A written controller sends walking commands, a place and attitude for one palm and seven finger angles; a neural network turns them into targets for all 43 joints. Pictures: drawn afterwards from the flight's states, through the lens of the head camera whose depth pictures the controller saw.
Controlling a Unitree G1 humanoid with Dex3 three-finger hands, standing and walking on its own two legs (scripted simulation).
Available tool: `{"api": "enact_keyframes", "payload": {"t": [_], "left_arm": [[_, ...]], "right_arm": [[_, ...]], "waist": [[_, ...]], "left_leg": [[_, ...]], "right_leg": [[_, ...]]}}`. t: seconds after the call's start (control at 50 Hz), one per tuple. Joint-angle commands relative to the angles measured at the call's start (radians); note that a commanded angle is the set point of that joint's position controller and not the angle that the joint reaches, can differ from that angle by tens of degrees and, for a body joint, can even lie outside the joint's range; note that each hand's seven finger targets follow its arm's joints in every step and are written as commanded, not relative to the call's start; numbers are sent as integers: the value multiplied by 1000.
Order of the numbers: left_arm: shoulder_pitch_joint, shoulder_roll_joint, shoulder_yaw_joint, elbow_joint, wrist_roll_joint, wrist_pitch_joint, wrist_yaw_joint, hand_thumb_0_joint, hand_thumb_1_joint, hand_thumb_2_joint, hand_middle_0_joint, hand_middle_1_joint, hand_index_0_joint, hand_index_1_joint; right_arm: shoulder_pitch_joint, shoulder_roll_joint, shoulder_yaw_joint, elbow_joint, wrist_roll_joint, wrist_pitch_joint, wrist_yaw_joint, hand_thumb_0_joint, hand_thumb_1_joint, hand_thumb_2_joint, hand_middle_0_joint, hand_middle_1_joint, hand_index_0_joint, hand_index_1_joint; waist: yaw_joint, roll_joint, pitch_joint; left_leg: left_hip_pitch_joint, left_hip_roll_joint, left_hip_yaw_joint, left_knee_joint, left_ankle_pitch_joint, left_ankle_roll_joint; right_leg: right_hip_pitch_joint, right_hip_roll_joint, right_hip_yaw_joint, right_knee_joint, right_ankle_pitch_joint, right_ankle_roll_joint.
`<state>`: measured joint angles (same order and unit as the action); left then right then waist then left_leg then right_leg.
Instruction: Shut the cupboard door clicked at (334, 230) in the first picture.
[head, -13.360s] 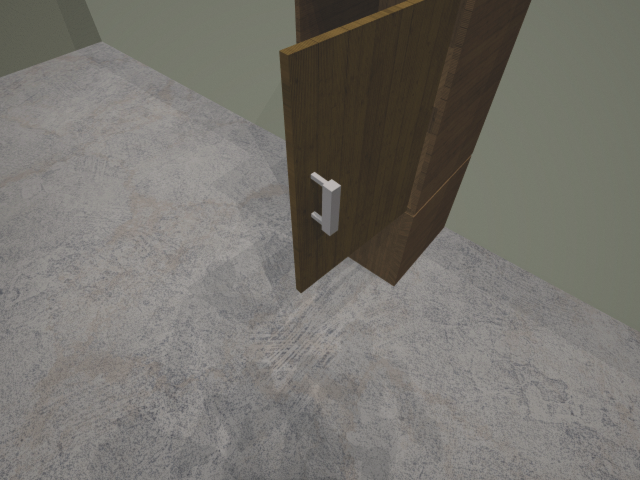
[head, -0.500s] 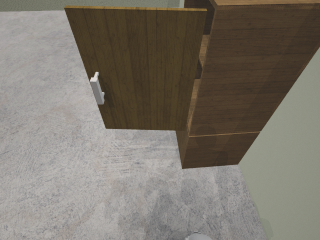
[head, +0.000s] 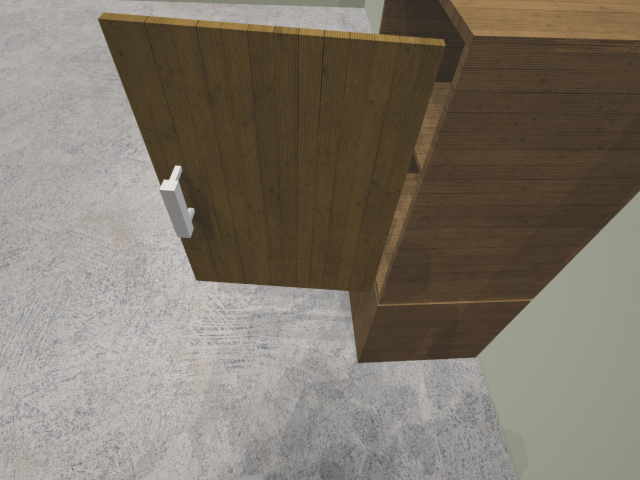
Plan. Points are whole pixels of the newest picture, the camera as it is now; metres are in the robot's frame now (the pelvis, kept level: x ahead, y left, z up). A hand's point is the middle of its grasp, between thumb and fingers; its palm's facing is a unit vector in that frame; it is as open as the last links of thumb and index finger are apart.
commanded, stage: come to a stop and stand still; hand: left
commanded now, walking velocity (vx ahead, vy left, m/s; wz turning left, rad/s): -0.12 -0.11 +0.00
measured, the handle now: (181, 201) +0.53 +0.28 -0.03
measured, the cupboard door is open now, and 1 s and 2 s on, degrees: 83 83 83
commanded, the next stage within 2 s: look again from close up in 1.40 s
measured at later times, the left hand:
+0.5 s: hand out of the picture +0.04 +0.15 -0.16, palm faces +0.02 -0.97 -0.24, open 7.4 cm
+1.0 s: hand out of the picture +0.00 +0.14 -0.17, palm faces -0.02 -0.98 -0.20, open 7.4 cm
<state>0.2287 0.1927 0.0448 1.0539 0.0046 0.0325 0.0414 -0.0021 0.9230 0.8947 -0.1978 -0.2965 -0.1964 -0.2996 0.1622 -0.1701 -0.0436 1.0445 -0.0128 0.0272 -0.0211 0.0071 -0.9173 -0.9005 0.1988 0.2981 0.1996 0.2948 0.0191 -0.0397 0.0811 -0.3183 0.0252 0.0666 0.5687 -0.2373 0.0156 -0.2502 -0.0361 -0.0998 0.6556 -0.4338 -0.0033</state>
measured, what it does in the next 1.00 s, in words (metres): steps on the spot: right foot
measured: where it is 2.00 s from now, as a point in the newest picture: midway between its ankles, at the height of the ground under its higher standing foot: outside the picture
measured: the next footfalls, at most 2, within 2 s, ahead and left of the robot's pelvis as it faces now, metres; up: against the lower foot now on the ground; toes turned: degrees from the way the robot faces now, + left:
right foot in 0.24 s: -0.01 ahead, -0.14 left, +0.00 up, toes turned -3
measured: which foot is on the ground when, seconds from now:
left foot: down 0.00-1.00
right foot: up 0.00-0.22, down 0.24-1.00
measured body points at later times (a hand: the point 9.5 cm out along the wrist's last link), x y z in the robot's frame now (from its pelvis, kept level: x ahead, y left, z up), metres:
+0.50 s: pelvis -0.03 -0.03 +0.00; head -0.03 -0.04 +0.45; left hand +0.04 +0.20 -0.14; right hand +0.02 -0.27 -0.16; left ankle +0.02 +0.08 -0.73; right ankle -0.05 -0.14 -0.73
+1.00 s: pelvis -0.01 -0.04 +0.01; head +0.00 -0.03 +0.46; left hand +0.00 +0.19 -0.15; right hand -0.01 -0.28 -0.14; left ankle +0.02 +0.08 -0.73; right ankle -0.05 -0.14 -0.73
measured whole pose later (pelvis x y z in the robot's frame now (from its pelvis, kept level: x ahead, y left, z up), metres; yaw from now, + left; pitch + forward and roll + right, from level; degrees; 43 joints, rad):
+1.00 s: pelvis -0.01 -0.04 +0.01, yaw -1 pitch +0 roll +0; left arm 0.29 0.20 -0.01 1.08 0.01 -0.02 0.02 0.00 0.91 0.89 -0.20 -0.30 -0.20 -0.30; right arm 0.27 -0.18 0.01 1.12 -0.01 -0.01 -0.01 0.01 -0.91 -0.90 0.20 0.30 0.20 0.30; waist -0.01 -0.02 0.02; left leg -0.25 0.03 0.06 0.46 -0.20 0.00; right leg -0.14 0.02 -0.04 0.45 -0.30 -0.03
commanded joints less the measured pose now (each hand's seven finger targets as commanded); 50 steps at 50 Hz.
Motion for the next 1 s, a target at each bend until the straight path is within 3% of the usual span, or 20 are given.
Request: {"api": "enact_keyframes", "payload": {"t": [0.0,0.04,0.12,0.16,0.18,0.2,0.22,0.24,0.28,0.32,0.34,0.36,0.38,0.4,0.42,0.46,0.52,0.56,0.7,0.98], "left_arm": [[43,74,17,-61,2,4,-2,0,900,900,-200,-300,-200,-300],[31,70,17,-70,3,3,-8,0,900,900,-200,-300,-200,-300],[37,60,12,-88,8,4,-15,0,900,900,-200,-300,-200,-300],[108,57,11,-70,9,-5,-15,0,900,900,-200,-300,-200,-300],[177,65,-10,-67,14,-27,16,0,900,900,-200,-300,-200,-300],[85,151,5,-143,29,-37,16,0,900,900,-200,-300,-200,-300],[51,185,10,-166,30,-55,9,0,900,900,-200,-300,-200,-300],[54,184,13,-182,33,-61,12,0,900,900,-200,-300,-200,-300],[44,160,20,-184,30,-68,22,0,900,900,-200,-300,-200,-300],[20,151,15,-203,27,-61,23,0,900,900,-200,-300,-200,-300],[26,138,9,-207,20,-53,21,0,900,900,-200,-300,-200,-300],[48,113,4,-205,14,-43,19,0,900,900,-200,-300,-200,-300],[74,94,0,-204,15,-31,18,0,900,900,-200,-300,-200,-300],[81,94,-4,-193,15,-27,14,0,900,900,-200,-300,-200,-300],[86,100,-6,-182,18,-30,9,0,900,900,-200,-300,-200,-300],[107,111,-9,-162,17,-38,-1,0,900,900,-200,-300,-200,-300],[65,131,-12,-163,15,-49,-5,0,900,900,-200,-300,-200,-300],[48,135,-13,-159,13,-53,-6,0,900,900,-200,-300,-200,-300],[81,139,-22,-90,6,-64,-10,0,900,900,-200,-300,-200,-300],[99,136,-32,4,6,-67,-9,0,900,900,-200,-300,-200,-300]], "right_arm": [[57,-185,-26,-54,-15,-10,-34,0,-900,-900,200,300,200,300],[43,-195,-31,-69,-16,-10,-34,0,-900,-900,200,300,200,300],[32,-199,-40,-77,-15,-7,-28,0,-900,-900,200,300,200,300],[9,-204,-43,-83,-7,-5,-20,0,-900,-900,200,300,200,300],[-26,-210,-51,-133,21,-25,-18,0,-900,-900,200,300,200,300],[20,-122,-35,-181,14,-19,9,0,-900,-900,200,300,200,300],[9,-76,-18,-207,-10,-9,25,0,-900,-900,200,300,200,300],[11,-71,-22,-212,-9,-7,26,0,-900,-900,200,300,200,300],[18,-75,-19,-225,-3,-14,18,0,-900,-900,200,300,200,300],[76,-65,-13,-203,0,-22,15,0,-900,-900,200,300,200,300],[113,-84,-9,-185,-2,-29,15,0,-900,-900,200,300,200,300],[118,-117,-9,-176,-9,-35,14,0,-900,-900,200,300,200,300],[102,-141,-11,-179,-13,-33,13,0,-900,-900,200,300,200,300],[77,-151,-10,-179,-13,-31,11,0,-900,-900,200,300,200,300],[54,-148,-6,-179,-13,-32,10,0,-900,-900,200,300,200,300],[44,-138,-1,-177,-12,-29,11,0,-900,-900,200,300,200,300],[119,-98,7,-138,-12,-29,12,0,-900,-900,200,300,200,300],[149,-95,13,-112,-11,-33,13,0,-900,-900,200,300,200,300],[146,-120,27,-46,-4,-56,6,0,-900,-900,200,300,200,300],[109,-141,34,37,4,-66,-3,0,-900,-900,200,300,200,300]], "waist": [[-20,264,-133],[-25,184,-151],[-31,184,-149],[-2,170,-185],[32,58,-230],[-25,-123,-149],[-17,-57,-157],[-24,-25,-166],[-29,-175,-140],[-56,-115,-113],[-60,-41,-104],[-43,73,-81],[-23,153,-40],[-15,211,-3],[3,199,32],[5,67,29],[-40,-24,-23],[-50,-19,-34],[-25,38,-41],[-15,52,-73]], "left_leg": [[151,309,-251,-195,672,198],[185,301,-230,-173,670,193],[150,280,-213,-184,501,169],[132,228,-170,-139,385,120],[233,185,-83,72,492,39],[-31,52,-11,133,2,-2],[-72,6,4,179,-159,-30],[-84,-10,-6,235,-163,-29],[-126,-2,-24,234,-165,-8],[9,-6,-3,35,-37,-3],[103,17,-37,-37,131,10],[117,101,-129,-75,223,48],[43,154,-207,-141,129,87],[-37,170,-263,-213,-30,104],[-114,158,-268,-247,-140,104],[-125,87,-190,-210,-249,58],[46,31,-80,-109,-112,17],[79,31,-71,-96,-68,10],[75,62,-94,-155,43,13],[137,88,-95,-177,159,19]], "right_leg": [[-120,6,117,316,-169,3],[-136,11,105,299,-143,11],[-64,10,70,124,-90,9],[48,22,41,-95,98,13],[-34,-30,152,-328,252,11],[11,-157,303,-321,373,-33],[45,-242,343,-283,483,-119],[66,-221,311,-244,575,-155],[114,-200,267,-170,769,-170],[40,-160,196,-119,687,-139],[-34,-116,174,-87,538,-94],[-91,-48,130,-74,301,-52],[-88,-1,95,-78,73,-33],[-61,18,79,-74,1,-27],[-16,15,88,-101,20,-32],[-13,-16,148,-206,5,-48],[-129,-88,228,-323,-100,-78],[-144,-93,232,-336,-91,-78],[-33,-70,197,-310,107,-60],[52,-68,170,-296,303,-41]]}}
